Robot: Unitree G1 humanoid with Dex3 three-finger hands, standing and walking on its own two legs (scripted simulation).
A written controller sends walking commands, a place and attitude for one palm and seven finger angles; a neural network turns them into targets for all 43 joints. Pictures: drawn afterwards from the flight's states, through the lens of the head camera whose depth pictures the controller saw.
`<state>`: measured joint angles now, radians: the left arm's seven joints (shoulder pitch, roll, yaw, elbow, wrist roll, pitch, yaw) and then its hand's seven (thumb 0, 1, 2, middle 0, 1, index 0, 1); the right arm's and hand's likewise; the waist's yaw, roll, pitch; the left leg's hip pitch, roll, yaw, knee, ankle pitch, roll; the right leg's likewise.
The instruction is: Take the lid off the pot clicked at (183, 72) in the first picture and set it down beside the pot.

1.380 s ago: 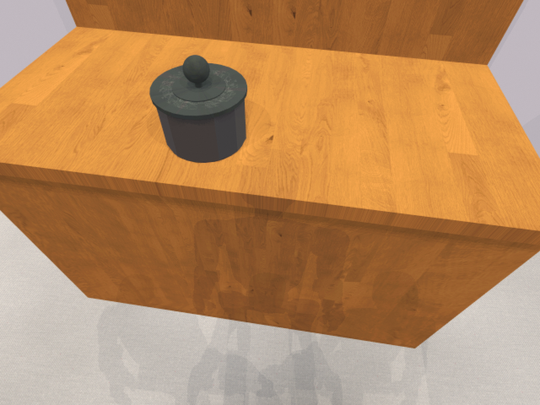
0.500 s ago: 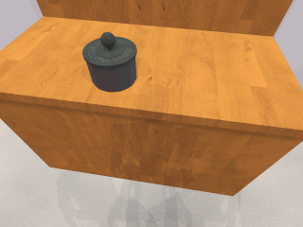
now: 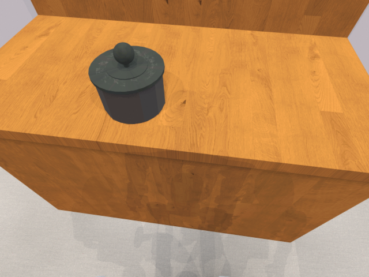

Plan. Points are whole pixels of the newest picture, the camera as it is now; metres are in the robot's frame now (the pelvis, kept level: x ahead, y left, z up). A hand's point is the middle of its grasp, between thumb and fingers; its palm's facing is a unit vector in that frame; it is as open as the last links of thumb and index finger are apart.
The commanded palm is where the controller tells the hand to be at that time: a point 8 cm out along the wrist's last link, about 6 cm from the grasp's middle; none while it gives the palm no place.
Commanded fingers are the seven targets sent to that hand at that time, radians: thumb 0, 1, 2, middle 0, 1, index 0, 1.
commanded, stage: come to a stop and stand still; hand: left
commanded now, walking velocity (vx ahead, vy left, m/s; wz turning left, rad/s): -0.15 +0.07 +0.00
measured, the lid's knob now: (123, 53) +0.55 +0.17 +0.17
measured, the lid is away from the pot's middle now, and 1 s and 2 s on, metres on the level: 0.00 0.00 0.00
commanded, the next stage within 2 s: look again from close up in 1.46 s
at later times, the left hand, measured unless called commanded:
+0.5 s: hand out of the picture +0.02 +0.26 -0.17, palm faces -0.02 -0.96 -0.28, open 7.4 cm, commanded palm none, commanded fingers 0.00 0.90 0.90 -0.20 -0.30 -0.20 -0.30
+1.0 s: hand out of the picture +0.03 +0.21 -0.17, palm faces -0.03 -0.98 -0.22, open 7.4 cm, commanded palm none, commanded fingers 0.00 0.90 0.90 -0.20 -0.30 -0.20 -0.30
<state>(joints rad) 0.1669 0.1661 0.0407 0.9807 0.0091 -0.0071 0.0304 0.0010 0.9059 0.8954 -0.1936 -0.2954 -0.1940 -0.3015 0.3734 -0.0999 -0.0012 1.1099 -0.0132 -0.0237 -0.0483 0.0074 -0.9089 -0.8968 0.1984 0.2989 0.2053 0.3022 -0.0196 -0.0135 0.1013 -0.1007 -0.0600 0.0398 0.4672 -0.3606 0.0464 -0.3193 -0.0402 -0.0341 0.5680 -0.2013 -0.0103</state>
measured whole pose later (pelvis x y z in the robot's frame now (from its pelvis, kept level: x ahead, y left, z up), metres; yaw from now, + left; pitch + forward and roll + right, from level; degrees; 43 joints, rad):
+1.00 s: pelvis +0.00 +0.04 +0.00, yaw -2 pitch -1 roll +1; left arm 0.26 0.17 -0.01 1.02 0.01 0.01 0.03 0.00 0.90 0.89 -0.20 -0.30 -0.20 -0.30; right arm 0.23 -0.20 -0.02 1.06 -0.01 0.00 -0.02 0.01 -0.91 -0.90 0.20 0.30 0.20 0.30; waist 0.00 0.01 0.06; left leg -0.19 -0.03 0.03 0.52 -0.31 0.02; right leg -0.29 -0.06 0.03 0.54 -0.23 0.05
